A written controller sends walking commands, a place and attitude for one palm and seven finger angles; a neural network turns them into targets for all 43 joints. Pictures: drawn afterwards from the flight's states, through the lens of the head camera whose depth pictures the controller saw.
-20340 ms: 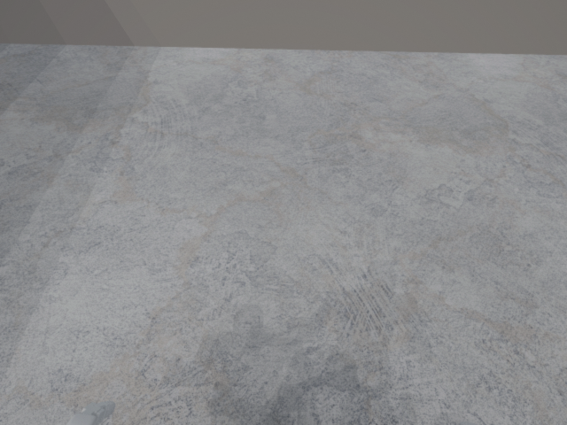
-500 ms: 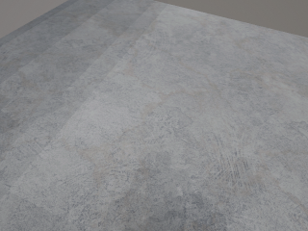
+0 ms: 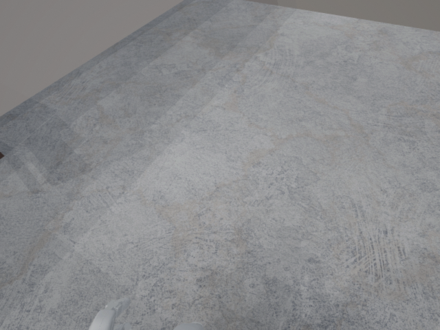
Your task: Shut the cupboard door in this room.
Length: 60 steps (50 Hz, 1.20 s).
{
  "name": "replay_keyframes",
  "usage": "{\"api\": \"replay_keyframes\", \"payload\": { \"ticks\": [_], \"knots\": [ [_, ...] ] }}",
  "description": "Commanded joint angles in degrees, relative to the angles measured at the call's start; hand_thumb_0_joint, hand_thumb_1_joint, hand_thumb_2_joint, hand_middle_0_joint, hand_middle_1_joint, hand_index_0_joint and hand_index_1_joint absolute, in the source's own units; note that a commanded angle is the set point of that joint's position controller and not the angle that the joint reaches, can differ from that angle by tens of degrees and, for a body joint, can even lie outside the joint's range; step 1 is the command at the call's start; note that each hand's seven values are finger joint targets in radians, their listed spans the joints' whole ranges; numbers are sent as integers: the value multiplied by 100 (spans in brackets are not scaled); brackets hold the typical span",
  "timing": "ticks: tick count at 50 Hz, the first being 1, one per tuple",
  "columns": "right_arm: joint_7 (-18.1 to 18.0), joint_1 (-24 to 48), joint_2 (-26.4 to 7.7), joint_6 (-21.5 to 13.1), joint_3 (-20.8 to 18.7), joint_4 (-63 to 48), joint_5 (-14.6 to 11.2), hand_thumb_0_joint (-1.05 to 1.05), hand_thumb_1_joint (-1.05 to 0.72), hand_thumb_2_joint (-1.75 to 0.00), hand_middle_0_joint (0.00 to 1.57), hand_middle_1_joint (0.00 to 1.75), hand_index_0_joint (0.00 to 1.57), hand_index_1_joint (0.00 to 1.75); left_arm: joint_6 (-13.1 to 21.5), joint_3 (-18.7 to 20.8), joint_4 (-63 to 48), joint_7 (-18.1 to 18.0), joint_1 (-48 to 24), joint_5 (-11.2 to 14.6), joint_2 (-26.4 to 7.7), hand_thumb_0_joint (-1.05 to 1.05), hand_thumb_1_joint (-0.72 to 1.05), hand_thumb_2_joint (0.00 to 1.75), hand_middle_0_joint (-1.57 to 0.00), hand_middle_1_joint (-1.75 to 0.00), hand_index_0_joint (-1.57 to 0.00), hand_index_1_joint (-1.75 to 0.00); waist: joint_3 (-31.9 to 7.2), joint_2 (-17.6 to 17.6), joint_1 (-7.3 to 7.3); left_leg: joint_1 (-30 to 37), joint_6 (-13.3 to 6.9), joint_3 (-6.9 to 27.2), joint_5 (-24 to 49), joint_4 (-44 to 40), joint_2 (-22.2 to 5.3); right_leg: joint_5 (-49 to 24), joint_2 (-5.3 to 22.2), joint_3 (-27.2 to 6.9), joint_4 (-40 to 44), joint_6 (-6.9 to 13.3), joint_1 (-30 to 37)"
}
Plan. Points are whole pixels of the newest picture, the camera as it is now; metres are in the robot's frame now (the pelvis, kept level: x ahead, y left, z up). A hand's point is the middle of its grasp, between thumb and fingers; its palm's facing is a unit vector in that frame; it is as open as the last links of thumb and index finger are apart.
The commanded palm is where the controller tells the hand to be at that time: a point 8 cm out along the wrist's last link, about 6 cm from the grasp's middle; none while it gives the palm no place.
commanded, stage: turn or walk to find it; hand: left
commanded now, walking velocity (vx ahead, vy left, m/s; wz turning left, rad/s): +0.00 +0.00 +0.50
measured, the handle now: out of the picture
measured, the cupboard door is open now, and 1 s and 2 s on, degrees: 79 79 79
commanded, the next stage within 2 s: none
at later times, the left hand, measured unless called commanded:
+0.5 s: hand out of the picture -0.08 +0.24 -0.18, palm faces +0.32 -0.92 -0.24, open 7.4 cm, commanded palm none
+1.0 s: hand out of the picture -0.01 +0.23 -0.14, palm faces +0.45 -0.85 -0.27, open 7.4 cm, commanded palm none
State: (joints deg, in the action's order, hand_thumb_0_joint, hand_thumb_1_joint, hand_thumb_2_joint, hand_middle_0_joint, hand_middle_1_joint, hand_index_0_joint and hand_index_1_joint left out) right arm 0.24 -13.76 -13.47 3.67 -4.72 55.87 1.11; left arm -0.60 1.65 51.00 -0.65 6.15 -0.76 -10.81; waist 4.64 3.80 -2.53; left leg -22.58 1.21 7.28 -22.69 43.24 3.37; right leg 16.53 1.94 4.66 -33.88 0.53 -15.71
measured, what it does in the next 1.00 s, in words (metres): steps on the spot, turning left: left foot, then right foot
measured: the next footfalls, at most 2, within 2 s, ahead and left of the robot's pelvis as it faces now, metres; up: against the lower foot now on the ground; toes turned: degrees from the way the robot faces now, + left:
left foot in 0.46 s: -0.04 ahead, +0.14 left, +0.00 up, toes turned +20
right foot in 0.96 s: +0.05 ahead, -0.08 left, +0.00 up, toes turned +25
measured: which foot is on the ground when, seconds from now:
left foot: up 0.00-0.44, down 0.46-0.96, up 0.98-1.00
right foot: down 0.00-0.46, up 0.48-0.94, down 0.96-1.00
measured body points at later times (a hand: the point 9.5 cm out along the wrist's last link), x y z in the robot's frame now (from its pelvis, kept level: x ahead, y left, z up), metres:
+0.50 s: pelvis -0.03 +0.03 -0.01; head -0.01 +0.06 +0.44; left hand -0.09 +0.29 -0.16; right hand +0.14 -0.19 -0.13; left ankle -0.08 +0.13 -0.73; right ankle +0.00 -0.10 -0.71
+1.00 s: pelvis -0.03 +0.00 +0.00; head +0.01 -0.02 +0.45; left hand -0.03 +0.27 -0.12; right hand +0.10 -0.21 -0.17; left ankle -0.08 +0.13 -0.72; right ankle +0.02 -0.10 -0.73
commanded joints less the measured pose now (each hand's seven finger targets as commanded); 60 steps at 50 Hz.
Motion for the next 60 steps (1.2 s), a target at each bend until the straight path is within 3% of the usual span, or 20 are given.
{"api": "replay_keyframes", "payload": {
  "ticks": [1,3,5,17,21,22,23,24,27,31,42,46,47,48,49,50,52,54,56,60],
  "knots": [
    [46,66,-600,-12,-237,-446,54,0,-90,-90,20,30,20,30,62,358,-462,-141,5,-5,-1162,0,90,90,-20,-30,-20,-30,-63,-1361,157,-938,50,-87,-296,2673,-309,695,1990,-1702,2223,573,-175],
    [94,-250,-485,1,-204,-290,54,0,-90,-90,20,30,20,30,94,269,-482,-120,-125,2,-881,0,90,90,-20,-30,-20,-30,-18,-1228,-18,-928,142,-259,235,2879,-368,-172,1544,-855,1957,354,-65],
    [97,-296,-465,-8,-166,-231,39,0,-90,-90,20,30,20,30,151,262,-403,-115,196,6,-859,0,90,90,-20,-30,-20,-30,-250,-1401,91,-1038,256,-366,446,2881,-387,-898,1438,-500,1781,327,524],
    [62,648,-323,-129,32,-477,-63,0,-90,-90,20,30,20,30,72,428,33,-104,1098,-109,-1335,0,90,90,-20,-30,-20,-30,-662,-1571,594,-187,255,-1062,-532,201,-552,-2398,2043,-204,1140,782,1275],
    [53,72,-501,-248,4,-346,-62,0,-90,-90,20,30,20,30,-7,445,70,-67,869,-27,-1330,0,90,90,-20,-30,-20,-30,-939,-1125,181,1399,99,-1204,1123,-1863,-495,-1936,1799,426,91,178,496],
    [44,-132,-931,-307,-98,-334,-34,0,-90,-90,20,30,20,30,-53,404,-21,-52,917,17,-1080,0,90,90,-20,-30,-20,-30,-1055,-2,44,2202,-207,-122,1747,-2326,-1270,-696,1323,675,-883,-167,-527],
    [11,-333,-1446,-302,-214,-349,-13,0,-90,-90,20,30,20,30,-82,275,-228,-13,638,12,-707,0,90,90,-20,-30,-20,-30,-844,1423,-105,2416,-699,1357,3353,-2530,-2484,1911,635,616,-2007,-531,-1797],
    [-11,-466,-1557,-246,-227,-271,-3,0,-90,-90,20,30,20,30,-148,261,-295,-35,359,-20,-788,0,90,90,-20,-30,-20,-30,-781,975,-199,2018,-1106,1238,3454,-2510,-2795,2015,648,144,-2578,-464,-1725],
    [-136,319,-1094,-271,-81,-406,23,0,-90,-90,20,30,20,30,-201,332,-88,1,185,-14,-879,0,90,90,-20,-30,-20,-30,-172,879,87,1346,-933,708,3120,-2539,-1952,989,613,-291,-3072,-481,-1790],
    [-131,346,-973,-350,-45,-475,-23,0,-90,-90,20,30,20,30,-151,324,92,31,526,-19,-875,0,90,90,-20,-30,-20,-30,-520,406,227,1782,-854,282,3612,-2395,-1577,457,464,-298,-3154,-592,-1699],
    [-112,-19,-986,-286,-156,-456,41,0,-90,-90,20,30,20,30,-101,234,-334,-44,-130,41,-700,0,90,90,-20,-30,-20,-30,-647,512,31,1669,-1144,1279,3698,-2120,-1606,938,159,-421,-1482,-572,-1125],
    [-82,203,-959,-261,-161,-507,45,0,-90,-90,20,30,20,30,13,267,-142,52,564,29,-719,0,90,90,-20,-30,-20,-30,-924,480,346,641,-895,1440,1185,-1942,-1223,392,-116,-119,254,-460,591],
    [-74,305,-804,-267,-145,-547,17,0,-90,-90,20,30,20,30,67,328,-36,60,961,-4,-876,0,90,90,-20,-30,-20,-30,-948,30,583,-283,-669,1258,102,-1499,-877,145,60,-239,1034,-389,1655],
    [-45,260,-369,-287,-77,-631,-48,0,-90,-90,20,30,20,30,135,446,45,18,1432,-105,-1409,0,90,90,-20,-30,-20,-30,-1091,-1475,803,-1696,-259,394,-970,-57,-143,1382,1404,-1676,1888,-5,2803],
    [-27,584,-379,-329,-54,-801,3,0,-90,-90,20,30,20,30,125,447,31,-27,1524,-57,-1684,0,90,90,-20,-30,-20,-30,-633,-2206,942,-2289,-37,-265,-1294,1219,69,2219,2589,-3213,2488,458,2219],
    [39,719,-654,-302,-132,-827,68,0,-90,-90,20,30,20,30,127,419,-79,-48,1266,-8,-1576,0,90,90,-20,-30,-20,-30,-147,-1448,759,-2172,-60,-81,-880,1940,-267,2668,2686,-3106,2770,621,1224],
    [129,350,-594,-196,-179,-515,101,0,-90,-90,20,30,20,30,269,378,-146,-43,694,5,-1232,0,90,90,-20,-30,-20,-30,317,-1309,346,-1889,-14,-115,0,2626,-495,2633,2241,-2553,2914,304,360],
    [196,-67,-385,-175,-143,-250,119,0,-90,-90,20,30,20,30,362,256,-76,-23,598,8,-833,0,90,90,-20,-30,-20,-30,413,-1039,123,-1687,69,-324,718,2802,-582,1220,1670,-1158,2641,45,367],
    [205,-215,-272,-176,-119,-157,84,0,-90,-90,20,30,20,30,424,220,75,-9,956,7,-712,0,90,90,-20,-30,-20,-30,260,-1282,165,-1754,141,-458,1137,2941,-531,305,1395,-435,2496,-43,718],
    [222,130,-225,-192,-95,-234,73,0,-90,-90,20,30,20,30,486,184,394,-34,1686,-32,-553,0,90,90,-20,-30,-20,-30,177,-1257,363,-2084,181,-568,1440,2817,-667,-319,1444,-188,2429,22,1320]
  ]
}}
